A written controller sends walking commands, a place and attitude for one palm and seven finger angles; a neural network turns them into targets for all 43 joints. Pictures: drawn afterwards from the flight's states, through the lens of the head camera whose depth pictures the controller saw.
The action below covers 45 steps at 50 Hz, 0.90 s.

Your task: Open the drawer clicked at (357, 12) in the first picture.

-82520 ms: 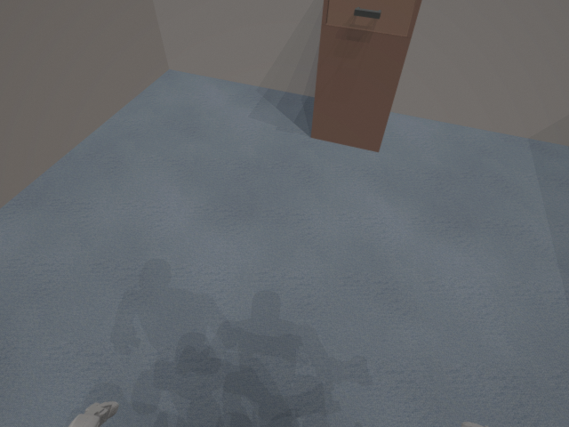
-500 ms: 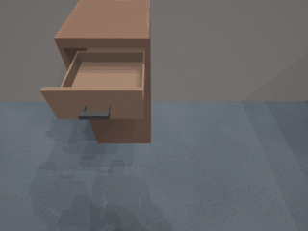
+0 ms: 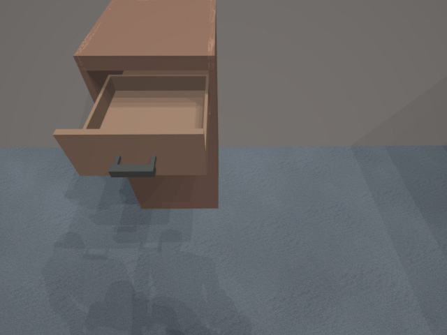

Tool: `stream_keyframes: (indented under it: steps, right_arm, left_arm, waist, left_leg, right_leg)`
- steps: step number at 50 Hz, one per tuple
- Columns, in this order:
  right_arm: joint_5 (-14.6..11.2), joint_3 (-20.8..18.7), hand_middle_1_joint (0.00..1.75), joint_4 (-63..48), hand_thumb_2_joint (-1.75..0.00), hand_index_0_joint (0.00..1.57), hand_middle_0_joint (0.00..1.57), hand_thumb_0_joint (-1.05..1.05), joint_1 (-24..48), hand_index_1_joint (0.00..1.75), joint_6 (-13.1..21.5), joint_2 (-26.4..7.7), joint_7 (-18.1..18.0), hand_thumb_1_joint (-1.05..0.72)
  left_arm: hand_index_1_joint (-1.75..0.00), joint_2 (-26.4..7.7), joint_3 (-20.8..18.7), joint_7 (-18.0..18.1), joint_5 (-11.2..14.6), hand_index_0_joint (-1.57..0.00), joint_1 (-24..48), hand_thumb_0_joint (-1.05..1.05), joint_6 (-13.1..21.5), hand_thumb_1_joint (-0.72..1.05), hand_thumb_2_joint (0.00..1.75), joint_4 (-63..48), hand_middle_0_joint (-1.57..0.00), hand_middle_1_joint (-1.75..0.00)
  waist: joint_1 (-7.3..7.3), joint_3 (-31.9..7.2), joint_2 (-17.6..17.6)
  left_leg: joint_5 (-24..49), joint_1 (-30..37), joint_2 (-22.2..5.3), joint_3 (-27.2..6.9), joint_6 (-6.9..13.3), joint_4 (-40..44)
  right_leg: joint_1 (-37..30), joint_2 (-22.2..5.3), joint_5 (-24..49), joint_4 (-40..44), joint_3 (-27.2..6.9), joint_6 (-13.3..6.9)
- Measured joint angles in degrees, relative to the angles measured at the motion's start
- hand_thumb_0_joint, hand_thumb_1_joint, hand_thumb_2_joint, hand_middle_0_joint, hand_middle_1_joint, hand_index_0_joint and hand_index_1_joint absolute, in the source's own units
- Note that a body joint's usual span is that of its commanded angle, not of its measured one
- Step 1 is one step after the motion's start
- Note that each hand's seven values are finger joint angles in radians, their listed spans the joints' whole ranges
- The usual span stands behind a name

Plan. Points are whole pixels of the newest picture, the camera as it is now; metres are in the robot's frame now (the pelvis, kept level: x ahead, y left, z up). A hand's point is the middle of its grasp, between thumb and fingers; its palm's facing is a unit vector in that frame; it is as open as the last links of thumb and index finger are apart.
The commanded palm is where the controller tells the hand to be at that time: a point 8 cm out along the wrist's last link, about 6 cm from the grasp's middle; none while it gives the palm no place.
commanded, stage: stand and wait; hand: left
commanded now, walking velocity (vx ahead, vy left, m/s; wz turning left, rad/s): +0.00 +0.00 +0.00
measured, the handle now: (134, 164) +0.50 +0.26 -0.05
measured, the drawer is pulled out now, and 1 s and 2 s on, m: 0.28 0.28 0.28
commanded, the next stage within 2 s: none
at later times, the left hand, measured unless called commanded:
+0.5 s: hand out of the picture +0.01 +0.16 -0.17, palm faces +0.04 -0.98 -0.20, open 7.4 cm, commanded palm none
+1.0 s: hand out of the picture +0.00 +0.16 -0.17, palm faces +0.05 -0.98 -0.19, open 7.4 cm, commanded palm none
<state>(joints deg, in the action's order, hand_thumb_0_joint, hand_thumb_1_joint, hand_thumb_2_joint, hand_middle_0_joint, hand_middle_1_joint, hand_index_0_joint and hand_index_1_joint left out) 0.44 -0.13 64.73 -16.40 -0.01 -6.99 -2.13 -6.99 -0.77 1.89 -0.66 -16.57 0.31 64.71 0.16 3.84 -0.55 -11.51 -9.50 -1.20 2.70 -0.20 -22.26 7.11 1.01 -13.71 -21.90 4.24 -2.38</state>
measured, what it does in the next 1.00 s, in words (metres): stands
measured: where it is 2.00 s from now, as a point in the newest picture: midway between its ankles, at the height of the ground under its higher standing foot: outside the picture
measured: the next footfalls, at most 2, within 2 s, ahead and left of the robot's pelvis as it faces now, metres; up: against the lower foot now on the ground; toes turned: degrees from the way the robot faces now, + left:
none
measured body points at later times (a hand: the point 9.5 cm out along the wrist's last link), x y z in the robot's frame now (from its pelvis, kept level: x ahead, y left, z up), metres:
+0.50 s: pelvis +0.01 -0.01 +0.00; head +0.03 -0.01 +0.45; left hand +0.01 +0.21 -0.16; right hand +0.00 -0.21 -0.17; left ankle +0.01 +0.12 -0.74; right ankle -0.02 -0.09 -0.74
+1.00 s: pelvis +0.01 -0.01 +0.00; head +0.04 -0.02 +0.45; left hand +0.00 +0.21 -0.16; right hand +0.00 -0.22 -0.17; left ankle +0.01 +0.12 -0.74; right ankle -0.02 -0.09 -0.74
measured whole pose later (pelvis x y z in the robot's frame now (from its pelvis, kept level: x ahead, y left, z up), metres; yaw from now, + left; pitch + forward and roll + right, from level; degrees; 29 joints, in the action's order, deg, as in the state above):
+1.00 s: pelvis +0.01 -0.01 +0.00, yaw +0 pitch -1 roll +0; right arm 0.5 -0.1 65.1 -16.0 -0.2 -7.2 -2.4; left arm -7.2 -1.0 1.9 -0.6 -16.0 0.4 65.0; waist 0.2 4.0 -0.7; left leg -12.2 -8.0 -1.7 2.2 -1.0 -21.5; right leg 5.3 1.6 -14.4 -20.8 4.6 -3.0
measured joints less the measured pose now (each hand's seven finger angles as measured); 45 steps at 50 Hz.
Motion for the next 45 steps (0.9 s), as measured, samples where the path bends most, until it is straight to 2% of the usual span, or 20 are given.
stream_keyframes:
  steps: [45]
  right_arm:
    - [0.1,0.0,0.29,0.4,-0.90,0.20,0.19,0.01,0.4,0.30,-0.2,-0.2,-0.2,-0.91]
  left_arm:
    - [-0.30,-0.2,-0.2,0.0,0.1,-0.20,0.5,0.00,0.1,0.90,0.90,0.3,-0.20,-0.30]
  waist:
    - [0.04,0.1,-0.1]
  left_leg:
    - [-0.7,1.5,-0.5,-0.5,-0.8,0.7]
  right_leg:
    - [-1.8,0.6,-0.7,1.1,0.4,-0.6]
